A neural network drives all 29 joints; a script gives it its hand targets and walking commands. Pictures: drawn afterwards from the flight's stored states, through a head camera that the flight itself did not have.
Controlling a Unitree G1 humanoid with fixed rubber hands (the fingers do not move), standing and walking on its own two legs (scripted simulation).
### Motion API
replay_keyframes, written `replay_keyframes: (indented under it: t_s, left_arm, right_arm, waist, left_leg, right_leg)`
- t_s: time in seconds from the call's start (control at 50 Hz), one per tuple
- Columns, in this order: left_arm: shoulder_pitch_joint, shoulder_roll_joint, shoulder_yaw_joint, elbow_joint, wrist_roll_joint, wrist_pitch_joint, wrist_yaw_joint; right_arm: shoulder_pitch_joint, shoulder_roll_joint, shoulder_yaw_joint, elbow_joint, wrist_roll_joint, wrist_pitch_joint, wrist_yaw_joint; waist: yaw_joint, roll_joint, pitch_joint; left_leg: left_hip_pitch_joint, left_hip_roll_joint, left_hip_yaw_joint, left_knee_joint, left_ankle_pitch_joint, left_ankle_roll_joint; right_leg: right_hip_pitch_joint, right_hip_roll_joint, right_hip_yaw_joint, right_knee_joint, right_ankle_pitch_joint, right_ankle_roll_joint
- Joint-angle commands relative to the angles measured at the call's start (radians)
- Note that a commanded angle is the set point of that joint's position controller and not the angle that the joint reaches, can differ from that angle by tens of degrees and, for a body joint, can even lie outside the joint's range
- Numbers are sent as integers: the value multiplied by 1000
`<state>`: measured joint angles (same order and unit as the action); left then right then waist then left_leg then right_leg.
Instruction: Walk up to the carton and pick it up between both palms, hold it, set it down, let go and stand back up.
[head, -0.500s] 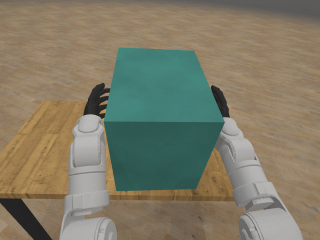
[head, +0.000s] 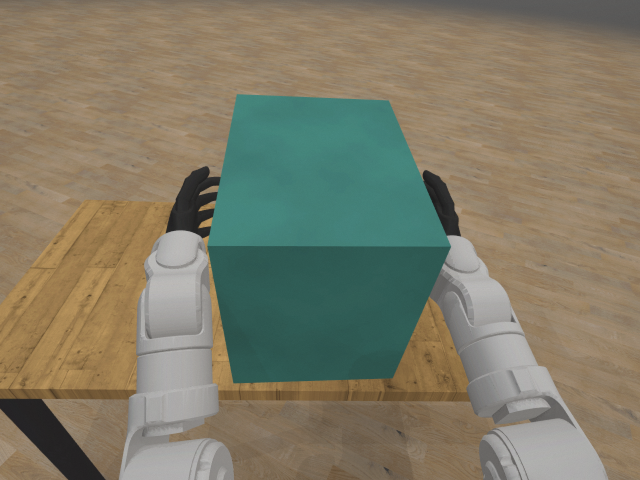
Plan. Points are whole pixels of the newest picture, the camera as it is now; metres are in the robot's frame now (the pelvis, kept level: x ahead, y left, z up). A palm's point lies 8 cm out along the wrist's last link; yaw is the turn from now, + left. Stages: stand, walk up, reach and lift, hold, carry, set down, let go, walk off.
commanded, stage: hold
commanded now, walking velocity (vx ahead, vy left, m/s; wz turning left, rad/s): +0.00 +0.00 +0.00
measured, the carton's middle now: (314, 235) +0.41 +0.00 +0.15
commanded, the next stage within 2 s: none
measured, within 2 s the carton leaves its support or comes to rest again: neither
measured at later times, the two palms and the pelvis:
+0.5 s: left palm (181, 231) +0.36 +0.16 +0.20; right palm (435, 232) +0.36 -0.14 +0.19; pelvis +0.00 +0.00 +0.00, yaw +0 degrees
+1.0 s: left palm (189, 234) +0.36 +0.15 +0.19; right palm (441, 236) +0.36 -0.15 +0.18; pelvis +0.00 +0.00 +0.00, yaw +0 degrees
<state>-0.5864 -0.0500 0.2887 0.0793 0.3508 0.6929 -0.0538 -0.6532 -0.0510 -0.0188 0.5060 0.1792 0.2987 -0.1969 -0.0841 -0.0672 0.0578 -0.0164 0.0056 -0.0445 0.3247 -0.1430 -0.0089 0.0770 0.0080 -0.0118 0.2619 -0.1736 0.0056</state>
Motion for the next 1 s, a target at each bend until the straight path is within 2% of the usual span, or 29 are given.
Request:
replay_keyframes:
  t_s: [0.0, 0.12, 0.14, 0.36, 0.6, 0.62, 0.66, 0.74, 0.86, 0.94, 0.98]
  left_arm:
    - [-536, -514, -477, -53, -146, -50, -125]
    - [-544, -513, -469, -51, -142, -46, -128]
    - [-580, -507, -469, -54, -151, -53, -130]
    - [-567, -526, -465, -18, -150, -56, -129]
    - [-564, -534, -494, -56, -160, -58, -119]
    - [-535, -541, -499, -64, -158, -54, -117]
    - [-539, -532, -496, -79, -154, -50, -118]
    - [-539, -519, -472, -69, -140, -43, -122]
    - [-551, -520, -480, -52, -148, -44, -121]
    - [-561, -514, -468, -42, -149, -49, -121]
    - [-556, -515, -467, -43, -148, -52, -123]
  right_arm:
    - [-707, 565, 384, -304, 66, -71, 73]
    - [-697, 562, 365, -285, 56, -67, 77]
    - [-724, 577, 386, -273, 70, -68, 81]
    - [-716, 576, 360, -244, 64, -68, 82]
    - [-715, 571, 377, -270, 82, -70, 83]
    - [-701, 558, 371, -305, 70, -72, 77]
    - [-698, 551, 375, -306, 72, -69, 74]
    - [-680, 548, 358, -277, 57, -62, 80]
    - [-741, 557, 372, -317, 63, -79, 82]
    - [-721, 563, 354, -284, 46, -77, 84]
    - [-714, 570, 358, -281, 47, -75, 81]
  waist:
    - [-5, 66, -366]
    - [-7, 74, -343]
    - [18, 73, -373]
    - [0, 63, -359]
    - [-1, 85, -378]
    - [-18, 76, -386]
    - [-17, 84, -381]
    - [-13, 75, -334]
    - [3, 78, -378]
    - [-4, 60, -364]
    - [-6, 56, -371]
  left_leg:
    - [157, -41, 73, -8, 232, -8]
    - [147, -38, 76, -20, 203, -9]
    - [135, -47, 78, -21, 191, -3]
    - [146, -40, 78, -25, 189, -3]
    - [168, -37, 70, -6, 250, -19]
    - [186, -33, 65, 0, 272, -20]
    - [192, -34, 67, 2, 280, -27]
    - [158, -33, 71, -19, 226, -17]
    - [159, -36, 75, -9, 221, -10]
    - [145, -36, 80, -24, 168, 2]
    - [151, -38, 79, -19, 191, 2]
  right_leg:
    - [-11, 46, -71, -25, 210, 41]
    - [-23, 43, -72, -29, 173, 39]
    - [-30, 37, -66, -30, 159, 45]
    - [-42, 45, -65, -36, 146, 41]
    - [-44, 52, -70, -30, 168, 36]
    - [-29, 56, -76, -28, 203, 33]
    - [-22, 56, -78, -26, 210, 34]
    - [-33, 49, -78, -32, 161, 33]
    - [-27, 49, -77, -30, 163, 34]
    - [-37, 44, -74, -32, 142, 37]
    - [-24, 45, -73, -27, 178, 41]
